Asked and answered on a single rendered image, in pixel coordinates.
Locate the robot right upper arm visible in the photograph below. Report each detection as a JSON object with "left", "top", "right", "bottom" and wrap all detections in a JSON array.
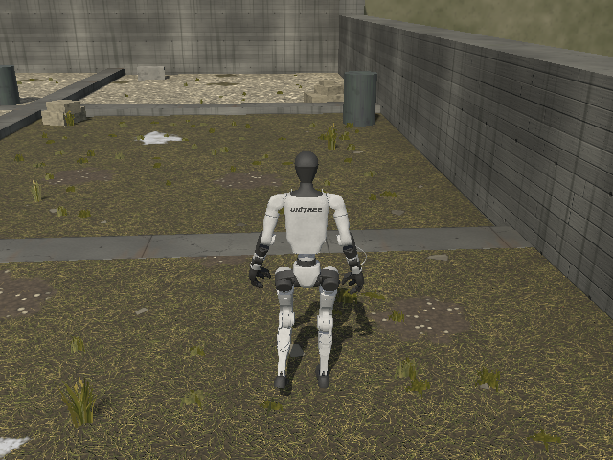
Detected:
[{"left": 327, "top": 193, "right": 352, "bottom": 247}]

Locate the robot left forearm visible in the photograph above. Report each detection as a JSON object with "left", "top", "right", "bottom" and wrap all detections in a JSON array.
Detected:
[{"left": 250, "top": 231, "right": 269, "bottom": 270}]

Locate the humanoid robot head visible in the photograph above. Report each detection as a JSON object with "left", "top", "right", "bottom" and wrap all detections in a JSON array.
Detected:
[{"left": 290, "top": 151, "right": 323, "bottom": 197}]

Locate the robot right thigh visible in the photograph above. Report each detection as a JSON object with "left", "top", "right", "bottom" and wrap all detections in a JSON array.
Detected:
[{"left": 317, "top": 266, "right": 340, "bottom": 332}]

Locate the robot right forearm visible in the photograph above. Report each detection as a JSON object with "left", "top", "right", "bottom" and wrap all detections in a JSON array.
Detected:
[{"left": 343, "top": 232, "right": 362, "bottom": 274}]

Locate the robot left upper arm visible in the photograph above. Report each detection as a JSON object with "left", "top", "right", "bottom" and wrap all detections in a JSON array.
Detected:
[{"left": 260, "top": 193, "right": 286, "bottom": 246}]

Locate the robot right hand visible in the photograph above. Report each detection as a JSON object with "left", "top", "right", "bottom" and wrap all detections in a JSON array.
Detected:
[{"left": 342, "top": 271, "right": 364, "bottom": 294}]

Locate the robot left hand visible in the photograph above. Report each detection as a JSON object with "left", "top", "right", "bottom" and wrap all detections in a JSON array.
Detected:
[{"left": 248, "top": 266, "right": 271, "bottom": 288}]

